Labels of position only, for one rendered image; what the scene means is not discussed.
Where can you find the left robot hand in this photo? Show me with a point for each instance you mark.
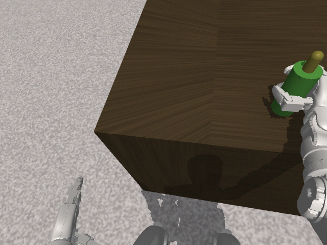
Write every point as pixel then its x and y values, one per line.
pixel 65 223

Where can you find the right robot hand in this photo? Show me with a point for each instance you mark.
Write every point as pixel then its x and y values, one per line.
pixel 317 97

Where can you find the bottle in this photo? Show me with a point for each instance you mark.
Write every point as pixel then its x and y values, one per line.
pixel 301 79

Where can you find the right robot arm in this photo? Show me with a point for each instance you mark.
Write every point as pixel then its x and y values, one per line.
pixel 312 202

